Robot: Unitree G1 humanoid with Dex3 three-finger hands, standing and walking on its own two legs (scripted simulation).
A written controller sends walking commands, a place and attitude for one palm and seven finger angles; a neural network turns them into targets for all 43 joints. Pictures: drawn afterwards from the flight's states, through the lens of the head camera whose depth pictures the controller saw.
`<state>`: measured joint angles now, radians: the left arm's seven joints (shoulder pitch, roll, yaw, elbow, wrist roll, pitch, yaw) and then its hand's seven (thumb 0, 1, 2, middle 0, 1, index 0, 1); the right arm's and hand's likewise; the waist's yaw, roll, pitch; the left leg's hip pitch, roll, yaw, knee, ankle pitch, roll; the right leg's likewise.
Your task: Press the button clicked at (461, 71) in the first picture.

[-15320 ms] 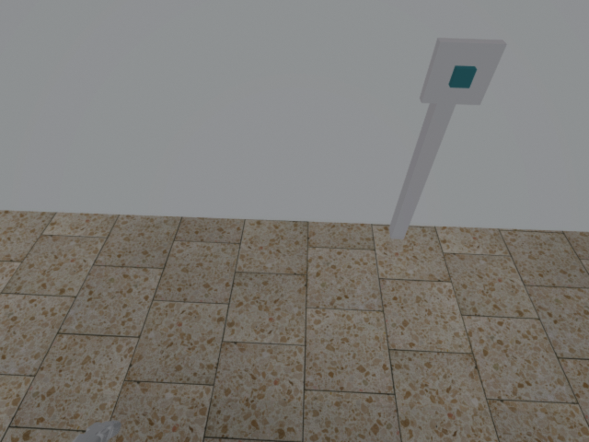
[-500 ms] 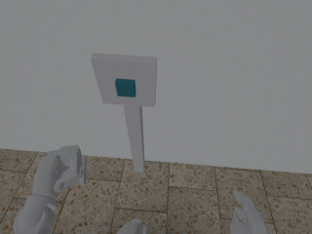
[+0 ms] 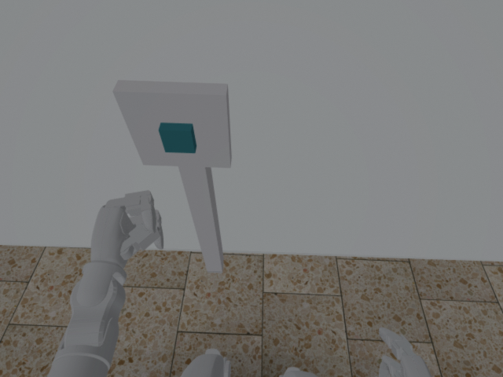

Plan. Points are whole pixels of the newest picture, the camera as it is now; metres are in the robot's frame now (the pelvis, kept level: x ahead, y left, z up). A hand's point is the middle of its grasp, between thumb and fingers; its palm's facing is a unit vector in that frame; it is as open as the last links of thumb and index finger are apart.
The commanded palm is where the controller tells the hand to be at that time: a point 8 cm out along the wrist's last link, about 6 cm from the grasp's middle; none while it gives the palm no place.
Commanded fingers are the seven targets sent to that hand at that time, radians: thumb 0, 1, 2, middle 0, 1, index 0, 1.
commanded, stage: aim a knuckle at the button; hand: left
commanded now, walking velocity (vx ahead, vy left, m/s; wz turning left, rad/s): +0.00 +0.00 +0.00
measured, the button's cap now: (178, 137) +0.50 +0.15 +0.08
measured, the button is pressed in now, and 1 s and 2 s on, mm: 0 0 1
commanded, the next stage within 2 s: press the button with the knuckle in 1.46 s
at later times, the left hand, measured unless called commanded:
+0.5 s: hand (186, 192) +0.40 +0.13 +0.04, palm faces +0.02 -1.00 -0.01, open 3.1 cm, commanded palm +0.39 +0.18 +0.05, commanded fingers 0.00 0.90 0.90 -1.30 -1.50 -1.30 -1.50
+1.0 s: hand (190, 186) +0.42 +0.12 +0.04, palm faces +0.01 -1.00 -0.03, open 3.1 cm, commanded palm +0.40 +0.17 +0.04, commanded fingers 0.00 0.90 0.90 -1.30 -1.50 -1.30 -1.50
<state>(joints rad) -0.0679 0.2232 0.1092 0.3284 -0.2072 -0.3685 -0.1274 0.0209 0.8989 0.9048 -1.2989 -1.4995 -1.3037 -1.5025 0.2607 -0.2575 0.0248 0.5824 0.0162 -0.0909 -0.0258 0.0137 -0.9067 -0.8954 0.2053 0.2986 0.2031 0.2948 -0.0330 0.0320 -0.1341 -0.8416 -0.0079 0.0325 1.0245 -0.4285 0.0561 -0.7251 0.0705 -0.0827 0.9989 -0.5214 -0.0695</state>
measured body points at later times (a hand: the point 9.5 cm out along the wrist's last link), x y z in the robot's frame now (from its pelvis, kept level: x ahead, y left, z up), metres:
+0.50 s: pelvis +0.00 +0.00 -0.01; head +0.08 +0.00 +0.43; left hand +0.40 +0.18 +0.04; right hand +0.09 -0.26 -0.12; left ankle +0.04 +0.08 -0.67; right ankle -0.02 -0.08 -0.67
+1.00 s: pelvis -0.01 +0.01 -0.01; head +0.07 +0.01 +0.43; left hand +0.41 +0.18 +0.04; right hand +0.06 -0.25 -0.13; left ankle +0.04 +0.08 -0.67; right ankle -0.02 -0.08 -0.67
